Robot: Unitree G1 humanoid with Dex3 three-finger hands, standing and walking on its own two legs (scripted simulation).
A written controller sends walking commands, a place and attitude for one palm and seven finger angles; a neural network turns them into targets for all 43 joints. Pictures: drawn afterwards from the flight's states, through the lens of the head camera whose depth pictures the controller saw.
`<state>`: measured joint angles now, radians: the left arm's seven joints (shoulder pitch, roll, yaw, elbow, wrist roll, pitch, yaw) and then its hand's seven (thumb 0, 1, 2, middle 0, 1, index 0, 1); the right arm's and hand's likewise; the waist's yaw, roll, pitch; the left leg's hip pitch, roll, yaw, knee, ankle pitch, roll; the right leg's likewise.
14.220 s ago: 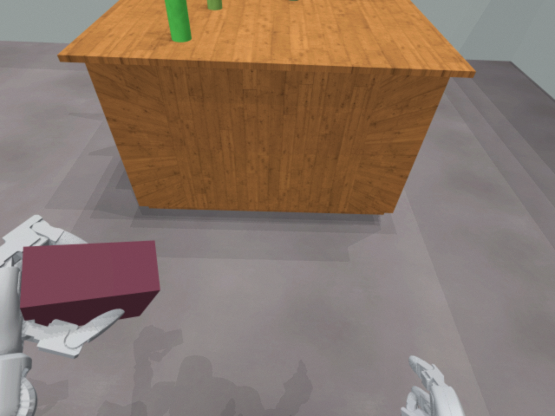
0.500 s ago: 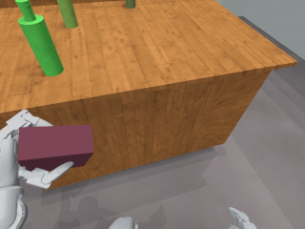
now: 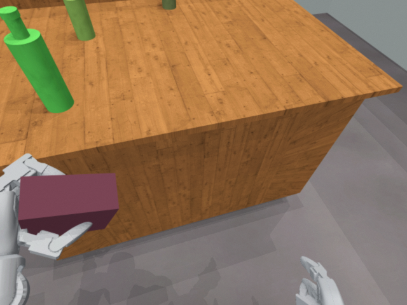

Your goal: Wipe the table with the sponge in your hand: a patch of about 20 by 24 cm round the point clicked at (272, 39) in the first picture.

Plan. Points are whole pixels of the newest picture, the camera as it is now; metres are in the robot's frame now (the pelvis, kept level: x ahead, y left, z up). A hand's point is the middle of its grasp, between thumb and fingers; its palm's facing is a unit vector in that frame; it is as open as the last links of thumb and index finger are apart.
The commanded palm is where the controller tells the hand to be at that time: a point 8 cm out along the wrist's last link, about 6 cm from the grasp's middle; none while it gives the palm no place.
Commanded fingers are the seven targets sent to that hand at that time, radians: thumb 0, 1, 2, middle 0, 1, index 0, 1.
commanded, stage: come to a stop and stand still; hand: left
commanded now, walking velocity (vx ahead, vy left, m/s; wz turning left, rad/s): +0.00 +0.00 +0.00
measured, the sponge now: (83, 205) +0.23 +0.22 +0.12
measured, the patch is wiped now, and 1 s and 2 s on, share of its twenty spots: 0.00 0.00 0.00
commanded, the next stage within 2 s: look again from close up in 0.72 s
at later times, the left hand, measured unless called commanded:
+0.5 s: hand (25, 207) +0.20 +0.27 +0.16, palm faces +0.42 -0.84 -0.34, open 9.8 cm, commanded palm +0.15 +0.30 +0.18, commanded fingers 0.00 0.10 1.30 -1.20 -1.60 -1.20 -1.60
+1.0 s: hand (4, 189) +0.22 +0.29 +0.18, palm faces +0.44 -0.81 -0.38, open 9.8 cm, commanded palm +0.14 +0.30 +0.18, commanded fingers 0.00 0.10 1.30 -1.20 -1.60 -1.20 -1.60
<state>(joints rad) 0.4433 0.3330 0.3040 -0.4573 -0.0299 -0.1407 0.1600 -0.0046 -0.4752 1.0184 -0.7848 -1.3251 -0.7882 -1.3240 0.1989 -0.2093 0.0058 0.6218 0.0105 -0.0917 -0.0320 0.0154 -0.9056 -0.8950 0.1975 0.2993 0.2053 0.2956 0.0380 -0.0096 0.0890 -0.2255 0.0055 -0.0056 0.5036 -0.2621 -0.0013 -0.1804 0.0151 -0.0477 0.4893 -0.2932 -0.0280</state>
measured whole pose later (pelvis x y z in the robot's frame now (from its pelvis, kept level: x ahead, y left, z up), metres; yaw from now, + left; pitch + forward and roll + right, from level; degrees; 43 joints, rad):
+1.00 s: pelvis -0.03 +0.03 +0.00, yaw -2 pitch -1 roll -1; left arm 0.27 0.39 0.42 -0.34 -0.03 -0.22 0.12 0.00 -0.48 1.02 -0.79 -1.32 -0.79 -1.32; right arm 0.18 -0.22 0.00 0.57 0.01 -0.15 0.00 0.02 -0.90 -0.89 0.20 0.30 0.21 0.30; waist 0.04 0.00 0.08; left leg -0.26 0.00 0.04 0.47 -0.19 0.04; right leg -0.22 0.01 0.00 0.41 -0.19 0.01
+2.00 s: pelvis +0.10 -0.03 -0.01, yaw -2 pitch -3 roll -2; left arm 0.47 0.44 0.43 -0.57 -0.03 -0.21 0.10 0.00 -0.48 1.02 -0.79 -1.32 -0.79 -1.31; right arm 0.27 -0.18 0.01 0.52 0.00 -0.08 -0.01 0.01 -0.90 -0.89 0.20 0.30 0.21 0.30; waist -0.02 0.03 0.13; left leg -0.08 0.13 0.04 0.62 -0.48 -0.04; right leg -0.47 -0.01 -0.15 0.64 -0.10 -0.03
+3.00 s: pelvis +0.25 -0.16 -0.02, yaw -3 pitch -2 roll +0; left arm 0.41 0.39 0.42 -0.52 -0.02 -0.20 0.17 0.00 -0.48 1.02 -0.79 -1.31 -0.79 -1.31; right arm 0.24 -0.22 -0.02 0.61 0.00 -0.06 -0.06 0.02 -0.91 -0.90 0.19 0.30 0.20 0.30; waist 0.01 -0.06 0.04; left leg -0.33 0.05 0.12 0.66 -0.28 0.03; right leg -0.35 0.00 -0.07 0.85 -0.45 -0.02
